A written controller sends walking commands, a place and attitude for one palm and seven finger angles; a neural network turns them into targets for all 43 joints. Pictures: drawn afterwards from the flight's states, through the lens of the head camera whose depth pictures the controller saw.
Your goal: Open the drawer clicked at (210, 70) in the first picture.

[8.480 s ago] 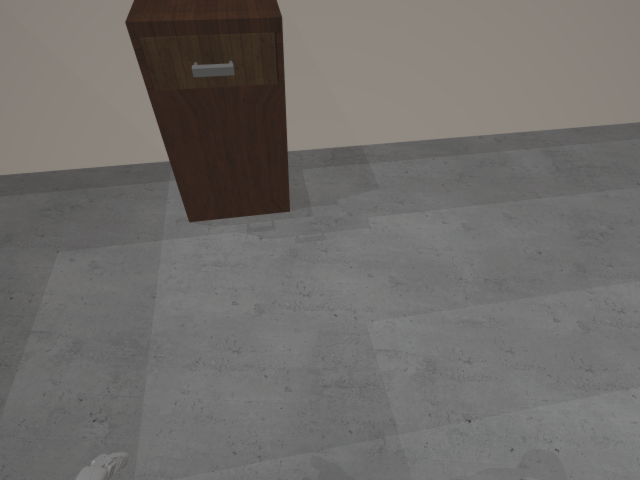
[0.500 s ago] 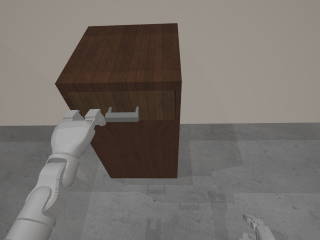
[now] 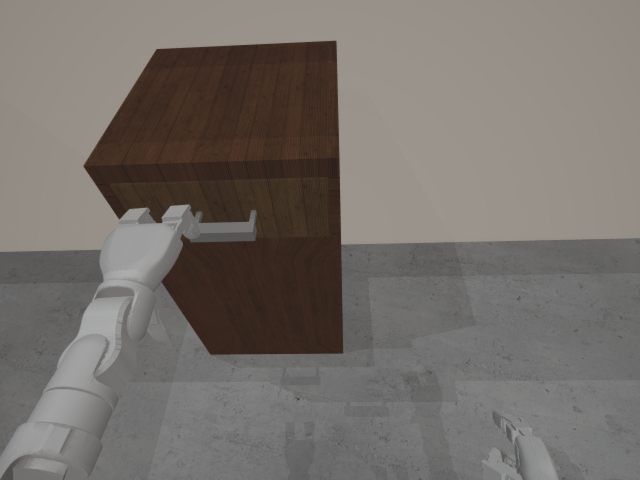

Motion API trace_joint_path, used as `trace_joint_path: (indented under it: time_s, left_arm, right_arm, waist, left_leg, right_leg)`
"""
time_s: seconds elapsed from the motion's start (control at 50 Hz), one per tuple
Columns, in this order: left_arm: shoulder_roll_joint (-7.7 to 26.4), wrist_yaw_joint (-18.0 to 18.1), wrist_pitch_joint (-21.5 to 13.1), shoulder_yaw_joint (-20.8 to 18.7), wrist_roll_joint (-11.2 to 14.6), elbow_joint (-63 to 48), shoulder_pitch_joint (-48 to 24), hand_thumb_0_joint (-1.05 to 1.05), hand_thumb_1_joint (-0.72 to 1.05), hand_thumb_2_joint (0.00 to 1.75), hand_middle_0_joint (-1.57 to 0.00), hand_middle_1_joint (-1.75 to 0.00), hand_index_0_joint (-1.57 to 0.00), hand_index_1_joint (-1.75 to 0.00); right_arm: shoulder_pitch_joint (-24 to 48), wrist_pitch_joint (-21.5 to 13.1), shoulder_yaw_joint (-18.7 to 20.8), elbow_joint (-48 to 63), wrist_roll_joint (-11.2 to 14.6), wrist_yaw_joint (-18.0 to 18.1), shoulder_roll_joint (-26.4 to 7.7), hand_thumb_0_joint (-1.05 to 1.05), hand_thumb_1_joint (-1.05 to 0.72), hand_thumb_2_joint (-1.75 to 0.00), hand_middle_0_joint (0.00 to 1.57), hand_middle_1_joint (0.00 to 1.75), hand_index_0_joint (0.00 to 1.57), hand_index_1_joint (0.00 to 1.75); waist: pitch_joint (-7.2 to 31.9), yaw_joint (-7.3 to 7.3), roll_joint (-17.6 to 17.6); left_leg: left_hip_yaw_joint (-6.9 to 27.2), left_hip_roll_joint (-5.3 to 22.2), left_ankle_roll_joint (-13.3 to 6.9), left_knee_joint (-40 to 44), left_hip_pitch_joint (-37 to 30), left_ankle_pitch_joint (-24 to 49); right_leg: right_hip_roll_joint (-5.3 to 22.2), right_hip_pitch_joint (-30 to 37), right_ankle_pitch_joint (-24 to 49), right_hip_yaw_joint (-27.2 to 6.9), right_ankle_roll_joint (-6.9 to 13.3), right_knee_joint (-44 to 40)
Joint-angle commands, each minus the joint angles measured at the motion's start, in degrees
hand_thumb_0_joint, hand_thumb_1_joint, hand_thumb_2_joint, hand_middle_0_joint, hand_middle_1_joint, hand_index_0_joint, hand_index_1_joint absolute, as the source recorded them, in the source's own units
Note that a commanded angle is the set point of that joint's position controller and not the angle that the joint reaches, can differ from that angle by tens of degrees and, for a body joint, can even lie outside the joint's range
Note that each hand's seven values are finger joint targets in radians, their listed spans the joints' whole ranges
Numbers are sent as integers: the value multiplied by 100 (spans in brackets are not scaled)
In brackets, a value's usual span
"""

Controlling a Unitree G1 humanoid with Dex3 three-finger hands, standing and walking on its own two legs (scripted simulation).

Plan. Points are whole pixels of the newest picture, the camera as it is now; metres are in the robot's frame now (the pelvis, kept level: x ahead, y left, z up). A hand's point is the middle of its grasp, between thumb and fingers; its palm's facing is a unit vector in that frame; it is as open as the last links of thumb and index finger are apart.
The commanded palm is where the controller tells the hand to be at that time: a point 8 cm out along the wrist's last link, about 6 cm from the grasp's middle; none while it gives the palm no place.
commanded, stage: move the hooked fingers above the handle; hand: left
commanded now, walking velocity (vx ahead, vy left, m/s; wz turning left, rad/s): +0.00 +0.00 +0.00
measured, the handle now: (224, 223) +0.55 +0.26 -0.07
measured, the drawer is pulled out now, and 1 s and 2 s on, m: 0.00 0.00 0.00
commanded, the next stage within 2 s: lower the fingers behind the handle in 1.86 s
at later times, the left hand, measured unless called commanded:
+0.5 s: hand (185, 248) +0.41 +0.26 +0.03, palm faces -0.03 -0.02 -1.00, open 13.9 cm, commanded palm +0.40 +0.25 +0.08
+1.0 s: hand (211, 229) +0.47 +0.24 +0.00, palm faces -0.05 -0.01 -1.00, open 13.8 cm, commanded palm +0.47 +0.25 +0.05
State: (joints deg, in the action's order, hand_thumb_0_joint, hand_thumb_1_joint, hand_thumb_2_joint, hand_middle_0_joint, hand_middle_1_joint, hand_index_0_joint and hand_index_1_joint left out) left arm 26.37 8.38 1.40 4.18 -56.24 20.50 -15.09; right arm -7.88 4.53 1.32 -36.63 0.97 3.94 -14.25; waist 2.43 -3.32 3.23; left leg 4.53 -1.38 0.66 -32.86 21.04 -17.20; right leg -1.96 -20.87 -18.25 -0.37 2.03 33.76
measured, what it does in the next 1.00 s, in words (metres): stands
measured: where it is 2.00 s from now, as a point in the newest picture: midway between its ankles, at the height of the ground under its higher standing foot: outside the picture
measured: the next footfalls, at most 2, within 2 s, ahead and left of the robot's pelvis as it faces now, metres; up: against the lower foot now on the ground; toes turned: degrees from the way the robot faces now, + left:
none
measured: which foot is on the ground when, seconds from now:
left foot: down 0.00-1.00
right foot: down 0.00-1.00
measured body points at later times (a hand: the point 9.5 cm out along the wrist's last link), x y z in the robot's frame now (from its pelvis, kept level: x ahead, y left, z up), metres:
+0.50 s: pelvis +0.01 +0.02 -0.01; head +0.07 +0.00 +0.44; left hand +0.41 +0.25 +0.08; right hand +0.10 -0.25 -0.14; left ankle -0.01 +0.13 -0.73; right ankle -0.01 -0.10 -0.73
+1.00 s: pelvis +0.00 +0.03 -0.02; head +0.09 +0.02 +0.42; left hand +0.47 +0.24 +0.05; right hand +0.02 -0.24 -0.15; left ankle -0.01 +0.13 -0.73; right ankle -0.01 -0.10 -0.73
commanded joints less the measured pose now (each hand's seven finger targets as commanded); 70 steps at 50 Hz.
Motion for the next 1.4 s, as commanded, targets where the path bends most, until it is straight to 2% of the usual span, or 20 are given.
trace_joint_path:
  time_s: [0.0, 0.06, 0.14, 0.18, 0.28, 0.34, 0.4, 0.44, 0.56, 0.64, 0.74, 0.84, 0.92, 0.98, 1.1, 1.2, 1.26, 1.3, 1.32, 1.38]
  left_arm:
    - [1190, 218, -124, -657, -79, -755, -1915, 0, -50, 30, -30, -120, -30, -120]
    - [1124, 279, -196, -585, -91, -686, -2141, 0, -50, 30, -30, -120, -30, -120]
    - [1506, 469, -249, -1040, -149, -463, -2123, 0, -50, 30, -30, -120, -30, -120]
    - [1380, 586, -260, -973, -168, -509, -2145, 0, -50, 30, -30, -120, -30, -120]
    - [1317, 783, -98, -814, -285, 220, -2722, 0, -50, 30, -30, -120, -30, -120]
    - [1472, 797, -80, -820, -357, 463, -3141, 0, -50, 30, -30, -120, -30, -120]
    - [1009, 748, -160, -378, -306, 441, -3483, 0, -50, 30, -30, -120, -30, -120]
    - [998, 740, -237, -376, -295, 622, -3551, 0, -50, 30, -30, -120, -30, -120]
    - [1275, 959, -305, -701, -444, 1533, -3772, 0, -50, 30, -30, -120, -30, -120]
    - [1529, 1220, -269, -897, -591, 1776, -4131, 0, -50, 30, -30, -120, -30, -120]
    - [1326, 1304, -161, -685, -628, 2103, -4515, 0, -50, 30, -30, -120, -30, -120]
    - [984, 1200, -160, -250, -578, 2650, -5245, 0, -50, 30, -30, -120, -30, -120]
    - [1454, 1273, -370, -539, -644, 2562, -5806, 0, -50, 30, -30, -120, -30, -120]
    - [1679, 1382, -373, -731, -682, 2951, -5747, 0, -50, 30, -30, -120, -30, -120]
    - [2009, 1440, 10, -937, -697, 3741, -5479, 0, -50, 30, -30, -120, -30, -120]
    - [2182, 1146, -49, -924, -607, 3624, -5553, 0, -50, 30, -30, -120, -30, -120]
    - [2113, 1032, -43, -775, -590, 3885, -5450, 0, -50, 30, -30, -120, -30, -120]
    - [2259, 976, -221, -848, -585, 3629, -5704, 0, -50, 30, -30, -120, -30, -120]
    - [2427, 975, -370, -960, -624, 3354, -5791, 0, -50, 30, -30, -120, -30, -120]
    - [1877, 1024, -736, -638, -656, 2941, -5889, 0, -50, 30, -30, -120, -30, -120]
  right_arm:
    - [183, -179, 248, 718, -43, 39, -623, 0, -90, -90, 20, 30, 20, 30]
    - [66, -156, 286, 705, -41, 16, -630, 0, -90, -90, 20, 30, 20, 30]
    - [-99, -104, 349, 651, -50, 10, -651, 0, -90, -90, 20, 30, 20, 30]
    - [-151, -84, 370, 666, -48, -15, -631, 0, -90, -90, 20, 30, 20, 30]
    - [-362, -52, 394, 537, -6, -25, -702, 0, -90, -90, 20, 30, 20, 30]
    - [-543, -46, 430, 478, -17, -16, -745, 0, -90, -90, 20, 30, 20, 30]
    - [-698, -47, 478, 457, -32, -47, -729, 0, -90, -90, 20, 30, 20, 30]
    - [-831, -52, 505, 405, -44, -63, -750, 0, -90, -90, 20, 30, 20, 30]
    - [-1064, 22, 473, 312, -69, -124, -775, 0, -90, -90, 20, 30, 20, 30]
    - [-1188, 52, 479, 304, -111, -175, -788, 0, -90, -90, 20, 30, 20, 30]
    - [-1405, 56, 540, 228, -139, -255, -832, 0, -90, -90, 20, 30, 20, 30]
    - [-1651, 40, 543, 76, -134, -245, -872, 0, -90, -90, 20, 30, 20, 30]
    - [-1836, 16, 541, -11, -194, -211, -904, 0, -90, -90, 20, 30, 20, 30]
    - [-1900, 24, 510, -101, -246, -232, -923, 0, -90, -90, 20, 30, 20, 30]
    - [-2001, 89, 453, -93, -294, -317, -1003, 0, -90, -90, 20, 30, 20, 30]
    - [-2156, 114, 470, -70, -249, -281, -1055, 0, -90, -90, 20, 30, 20, 30]
    - [-2157, 153, 436, -92, -191, -237, -1075, 0, -90, -90, 20, 30, 20, 30]
    - [-2163, 132, 421, -73, -198, -212, -1075, 0, -90, -90, 20, 30, 20, 30]
    - [-2214, 127, 442, -59, -206, -188, -1077, 0, -90, -90, 20, 30, 20, 30]
    - [-2238, 75, 516, -76, -250, -179, -978, 0, -90, -90, 20, 30, 20, 30]
  waist:
    - [1792, 115, -456]
    - [1881, 147, -360]
    - [2137, 89, -455]
    - [2236, 90, -334]
    - [1899, 315, -395]
    - [2193, 363, -268]
    - [2478, 505, -29]
    - [2473, 526, -12]
    - [2169, 490, -196]
    - [2478, 466, -3]
    - [2816, 651, 73]
    - [2422, 999, -171]
    - [2917, 1033, 162]
    - [2915, 1020, 276]
    - [3059, 966, 60]
    - [3318, 1036, -48]
    - [2751, 1141, -245]
    - [2758, 1122, -72]
    - [3082, 1082, 79]
    - [3246, 1172, 560]
  left_leg:
    - [-547, -302, -328, 19, -228, 1595]
    - [-548, -289, -326, -67, -167, 1672]
    - [-563, -275, -328, -184, -8, 1929]
    - [-573, -266, -323, -209, -15, 2010]
    - [-564, -209, -323, -222, 138, 1732]
    - [-547, -183, -329, -274, 33, 1828]
    - [-478, -153, -317, -385, -268, 2154]
    - [-434, -107, -315, -435, -353, 2194]
    - [-399, -74, -282, -466, 101, 2084]
    - [-401, -59, -253, -558, 199, 2198]
    - [-393, 4, -244, -732, 34, 2440]
    - [-332, 6, -300, -754, 293, 1805]
    - [-269, 5, -297, -923, 199, 1905]
    - [-330, -7, -296, -1081, 483, 1917]
    - [-457, -47, -315, -1242, 1164, 2038]
    - [-507, -23, -361, -1276, 1178, 1944]
    - [-525, -25, -391, -1189, 1494, 1441]
    - [-513, -19, -397, -1174, 1467, 1367]
    - [-479, -6, -392, -1208, 1289, 1495]
    - [-408, 49, -340, -1334, 710, 1884]
  right_leg:
    - [103, 806, 2154, -81, -52, -275]
    - [113, 709, 2301, -60, -43, -143]
    - [123, 875, 2795, -93, -50, 25]
    - [105, 836, 2820, -68, -30, 85]
    - [32, 311, 2145, 45, -4, 64]
    - [11, 258, 2087, 58, 17, 120]
    - [-15, 57, 2125, 106, 41, 185]
    - [-37, -145, 2010, 129, 45, 207]
    - [-70, -413, 1788, 210, 84, 322]
    - [-88, -472, 1793, 212, 107, 477]
    - [-120, -711, 1830, 216, 78, 536]
    - [-138, -1123, 1378, 220, 43, 435]
    - [-138, -1249, 1379, 184, 54, 580]
    - [-145, -1345, 1471, 179, 51, 706]
    - [-148, -990, 1999, 163, 13, 884]
    - [-135, -746, 2171, 80, -41, 814]
    - [-133, -955, 1787, 76, -73, 684]
    - [-122, -990, 1673, 57, -50, 683]
    - [-125, -962, 1704, 41, -44, 749]
    - [-173, -1451, 1608, 115, -5, 797]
